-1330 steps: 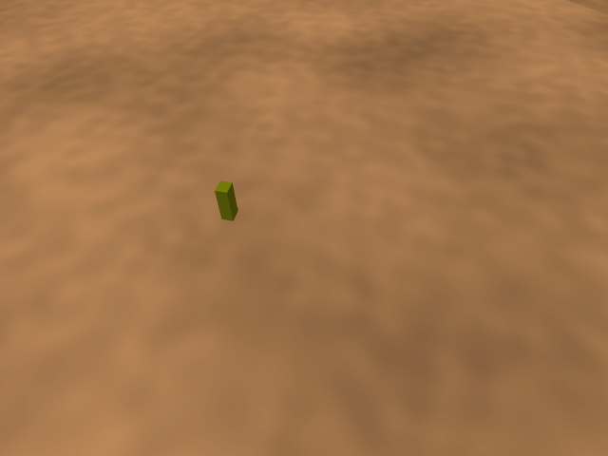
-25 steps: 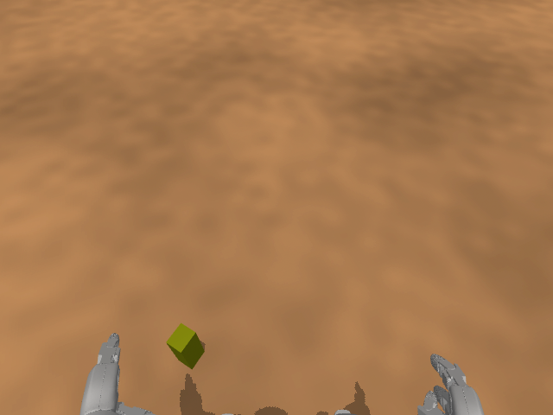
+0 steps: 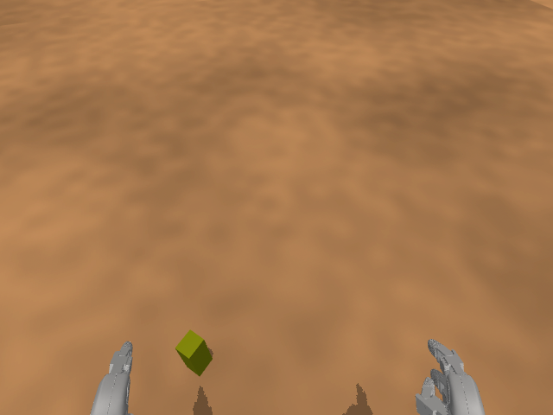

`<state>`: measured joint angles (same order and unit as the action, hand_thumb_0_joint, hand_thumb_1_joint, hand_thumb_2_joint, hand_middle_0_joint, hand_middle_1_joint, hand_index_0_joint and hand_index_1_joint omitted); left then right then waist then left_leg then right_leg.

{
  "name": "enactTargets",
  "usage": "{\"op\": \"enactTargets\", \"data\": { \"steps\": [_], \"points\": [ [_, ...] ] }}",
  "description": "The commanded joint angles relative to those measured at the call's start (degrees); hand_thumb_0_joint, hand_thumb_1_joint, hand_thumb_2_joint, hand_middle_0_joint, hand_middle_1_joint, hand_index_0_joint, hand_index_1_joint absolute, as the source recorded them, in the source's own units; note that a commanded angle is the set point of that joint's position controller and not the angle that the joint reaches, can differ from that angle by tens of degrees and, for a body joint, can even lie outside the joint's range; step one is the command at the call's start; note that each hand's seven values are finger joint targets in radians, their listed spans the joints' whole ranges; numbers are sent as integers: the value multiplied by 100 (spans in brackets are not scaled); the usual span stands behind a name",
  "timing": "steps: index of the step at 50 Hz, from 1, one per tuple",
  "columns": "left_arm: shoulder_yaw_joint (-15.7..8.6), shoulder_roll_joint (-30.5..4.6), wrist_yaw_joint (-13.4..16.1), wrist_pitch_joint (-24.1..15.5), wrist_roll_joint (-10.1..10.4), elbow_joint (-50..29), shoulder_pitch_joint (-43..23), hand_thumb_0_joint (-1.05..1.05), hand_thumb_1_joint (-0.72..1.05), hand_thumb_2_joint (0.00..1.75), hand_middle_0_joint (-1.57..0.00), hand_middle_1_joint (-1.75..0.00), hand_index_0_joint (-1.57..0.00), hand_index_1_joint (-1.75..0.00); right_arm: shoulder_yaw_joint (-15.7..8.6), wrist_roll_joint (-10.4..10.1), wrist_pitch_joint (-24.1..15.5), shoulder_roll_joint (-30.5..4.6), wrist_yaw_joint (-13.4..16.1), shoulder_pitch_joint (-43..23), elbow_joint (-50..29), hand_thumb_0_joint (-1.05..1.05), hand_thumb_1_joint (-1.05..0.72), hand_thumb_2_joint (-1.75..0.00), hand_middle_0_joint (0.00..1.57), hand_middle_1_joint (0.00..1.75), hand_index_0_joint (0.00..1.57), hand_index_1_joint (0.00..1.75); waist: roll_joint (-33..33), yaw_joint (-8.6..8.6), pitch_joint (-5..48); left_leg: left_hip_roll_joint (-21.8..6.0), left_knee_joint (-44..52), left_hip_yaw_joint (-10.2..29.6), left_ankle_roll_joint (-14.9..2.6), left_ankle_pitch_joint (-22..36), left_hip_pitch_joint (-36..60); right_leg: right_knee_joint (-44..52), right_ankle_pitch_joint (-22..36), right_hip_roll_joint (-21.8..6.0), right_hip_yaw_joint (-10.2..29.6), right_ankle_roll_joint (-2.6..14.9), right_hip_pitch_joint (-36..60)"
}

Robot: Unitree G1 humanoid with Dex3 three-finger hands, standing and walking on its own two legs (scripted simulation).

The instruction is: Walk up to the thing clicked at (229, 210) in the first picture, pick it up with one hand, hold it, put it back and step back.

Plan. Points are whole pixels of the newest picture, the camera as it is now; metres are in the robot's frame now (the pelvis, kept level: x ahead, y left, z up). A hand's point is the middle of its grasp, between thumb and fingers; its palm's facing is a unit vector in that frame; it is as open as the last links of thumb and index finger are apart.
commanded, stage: home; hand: left
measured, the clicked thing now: (195, 353) +0.42 +0.28 -0.64
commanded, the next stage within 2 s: stand in 1.14 s
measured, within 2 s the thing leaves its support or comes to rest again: neither
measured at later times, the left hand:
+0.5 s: hand (163, 412) +0.16 +0.17 -0.06, palm faces +0.11 -0.95 -0.28, open 17.7 cm
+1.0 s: hand (159, 408) +0.16 +0.18 -0.06, palm faces +0.10 -0.95 -0.29, open 17.7 cm
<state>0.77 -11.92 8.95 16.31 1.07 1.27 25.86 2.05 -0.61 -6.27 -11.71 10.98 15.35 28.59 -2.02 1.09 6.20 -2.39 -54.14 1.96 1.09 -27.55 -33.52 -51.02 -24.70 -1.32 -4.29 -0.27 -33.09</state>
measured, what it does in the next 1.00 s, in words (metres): stands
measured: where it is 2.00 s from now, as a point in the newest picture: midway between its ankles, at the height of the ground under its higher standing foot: outside the picture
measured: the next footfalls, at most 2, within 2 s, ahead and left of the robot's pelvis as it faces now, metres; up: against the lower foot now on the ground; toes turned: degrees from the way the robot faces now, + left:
none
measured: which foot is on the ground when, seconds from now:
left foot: down 0.00-1.00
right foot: down 0.00-1.00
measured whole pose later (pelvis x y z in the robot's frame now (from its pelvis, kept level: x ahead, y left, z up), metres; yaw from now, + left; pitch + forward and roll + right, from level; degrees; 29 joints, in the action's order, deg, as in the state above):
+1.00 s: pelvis +0.00 +0.00 +0.00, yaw +0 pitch +7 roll -2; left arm 0.5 -11.4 7.9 15.2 0.7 2.8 25.5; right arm 1.9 -0.4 -7.8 -11.2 10.8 15.5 30.8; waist -2.0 0.9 5.6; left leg -2.5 -53.1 1.5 1.1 -26.9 -32.8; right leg -50.3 -24.1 -1.1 -3.8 -0.2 -32.7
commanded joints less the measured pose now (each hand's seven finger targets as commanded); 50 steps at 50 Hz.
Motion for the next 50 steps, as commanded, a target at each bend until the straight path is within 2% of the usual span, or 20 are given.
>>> {"op": "enactTargets", "data": {
  "steps": [1, 2, 3, 5, 7, 8, 9, 16, 20, 25, 28, 31, 33, 36, 37, 40, 41, 45, 47, 50],
  "points": [
    [-359, -603, 19, -325, -68, -1126, -228, 0, -61, 1, -4, -5, -4, -5, -283, -9, -342, -646, 24, -392, -862, 0, -90, -90, 20, 30, 20, 30, 5, 9, 532, 219, 944, -119, -108, 1283, 227, 829, 1047, 208, -3, 61, 517],
    [-420, -684, 19, -335, -75, -1169, -214, 0, -61, 1, -4, -4, -4, -4, -290, -6, -337, -651, 22, -343, -825, 0, -90, -90, 20, 30, 20, 30, -6, -4, 556, 217, 908, -143, -110, 1410, 258, 817, 1165, 208, 9, 59, 541],
    [-250, -425, -10, -295, -70, -691, 39, 0, -61, 2, -4, -5, -4, -5, -278, -13, -345, -640, 9, -381, -851, 0, -90, -90, 20, 30, 20, 30, 87, 61, 369, 231, 919, -152, -119, 1255, 161, 847, 1044, 202, 14, 42, 447],
    [-318, -530, -6, -343, -49, -1038, -249, 0, -61, 2, -4, -5, -4, -5, -276, -13, -350, -632, 6, -417, -878, 0, -90, -90, 20, 30, 20, 30, -23, 17, 367, 242, 963, -156, -125, 1048, 110, 910, 865, 191, 14, 45, 437],
    [-415, -623, -3, -357, -71, -994, -263, 0, -59, 3, -5, -5, -5, -5, -288, -12, -366, -638, 12, -423, -852, 0, -90, -90, 20, 30, 20, 30, 41, -3, 368, 247, 981, -162, -134, 886, 69, 949, 713, 187, 22, 33, 440],
    [-355, -561, -15, -356, -75, -921, -190, 0, -60, 3, -4, -5, -4, -5, -278, -17, -368, -627, 15, -439, -883, 0, -90, -90, 20, 30, 20, 30, 118, 34, 357, 247, 957, -195, -145, 843, 96, 989, 679, 182, 55, 19, 375],
    [-392, -610, -29, -371, -75, -1055, -238, 0, -60, 3, -4, -5, -4, -5, -286, -7, -374, -620, 27, -407, -872, 0, -90, -90, 20, 30, 20, 30, 137, 36, 533, 249, 907, -199, -155, 975, 170, 990, 812, 171, 78, 7, 488],
    [-361, -557, -35, -359, -90, -939, -163, 0, -61, 2, -4, -5, -4, -5, -304, 4, -413, -623, 57, -366, -789, 0, -90, -90, 20, 30, 20, 30, 194, 53, 558, 255, 821, -234, -170, 1195, 200, 962, 1110, 153, 105, -24, 534],
    [-382, -575, -37, -367, -96, -888, -193, 0, -61, 1, -4, -5, -4, -5, -299, 5, -421, -630, 65, -386, -747, 0, -90, -90, 20, 30, 20, 30, 206, 53, 496, 249, 864, -221, -175, 1158, 212, 995, 1045, 151, 106, -17, 524],
    [-329, -531, -61, -367, -80, -892, -323, 0, -61, 2, -4, -5, -4, -5, -284, 2, -439, -630, 40, -444, -738, 0, -90, -90, 20, 30, 20, 30, 33, 45, 208, 246, 1043, -204, -154, 764, 113, 1049, 608, 171, 64, 20, 378],
    [-360, -533, -62, -380, -77, -913, -234, 0, -61, 2, -4, -5, -4, -5, -286, -4, -447, -625, 34, -433, -746, 0, -90, -90, 20, 30, 20, 30, 80, 31, 392, 242, 1030, -200, -156, 902, 210, 1017, 731, 172, 72, 24, 473],
    [-355, -515, -68, -388, -89, -937, -212, 0, -61, 1, -4, -5, -4, -5, -291, 0, -465, -624, 28, -449, -765, 0, -90, -90, 20, 30, 20, 30, 65, 5, 354, 224, 1084, -173, -136, 808, 182, 991, 625, 202, 32, 45, 470],
    [-328, -501, -70, -407, -84, -968, -335, 0, -61, 2, -4, -5, -4, -5, -285, 5, -474, -620, 20, -430, -752, 0, -90, -90, 20, 30, 20, 30, 66, 63, 339, 225, 1070, -164, -147, 772, 163, 1005, 609, 202, 37, 40, 443],
    [-344, -532, -77, -408, -83, -952, -311, 0, -61, 2, -4, -5, -4, -5, -286, 3, -487, -616, 12, -428, -747, 0, -90, -90, 20, 30, 20, 30, 20, 4, 337, 238, 1056, -172, -138, 791, 123, 984, 617, 197, 29, 38, 444],
    [-319, -510, -74, -412, -89, -951, -306, 0, -61, 2, -4, -5, -4, -5, -286, 5, -492, -620, 15, -427, -750, 0, -90, -90, 20, 30, 20, 30, -7, 43, 344, 226, 1079, -160, -134, 751, 152, 961, 595, 207, 30, 42, 422],
    [-318, -500, -71, -427, -99, -986, -290, 0, -61, 1, -4, -5, -4, -5, -293, 8, -503, -617, 25, -388, -712, 0, -90, -90, 20, 30, 20, 30, -7, 48, 480, 205, 1063, -126, -125, 919, 232, 906, 733, 219, 21, 51, 482],
    [-337, -525, -67, -416, -90, -976, -267, 0, -61, 0, -4, -4, -4, -4, -280, 5, -506, -611, 23, -406, -715, 0, -90, -90, 20, 30, 20, 30, -32, -2, 437, 211, 1046, -147, -118, 1004, 216, 905, 799, 215, 11, 51, 490],
    [-349, -538, -61, -419, -100, -1015, -322, 0, -61, 1, -4, -5, -4, -5, -283, 6, -503, -621, 29, -412, -737, 0, -90, -90, 20, 30, 20, 30, -54, 10, 478, 217, 1006, -162, -114, 1143, 244, 900, 926, 204, 30, 57, 510],
    [-304, -465, -60, -404, -110, -834, -185, 0, -61, 1, -4, -5, -4, -4, -298, 22, -503, -626, 42, -379, -678, 0, -90, -90, 20, 30, 20, 30, 155, 46, 474, 193, 985, -148, -126, 1238, 256, 885, 1023, 226, 19, 40, 512],
    [-375, -539, -53, -406, -116, -926, -189, 0, -61, 1, -4, -5, -4, -5, -301, 20, -498, -607, 41, -390, -683, 0, -90, -90, 20, 30, 20, 30, 33, -13, 542, 196, 967, -149, -111, 1397, 309, 857, 1154, 217, 16, 48, 590]
  ]
}}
